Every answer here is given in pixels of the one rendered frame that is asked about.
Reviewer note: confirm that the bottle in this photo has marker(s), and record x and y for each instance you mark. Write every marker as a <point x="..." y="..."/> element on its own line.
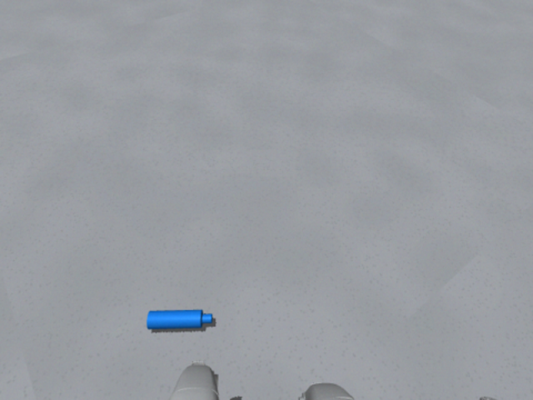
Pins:
<point x="177" y="319"/>

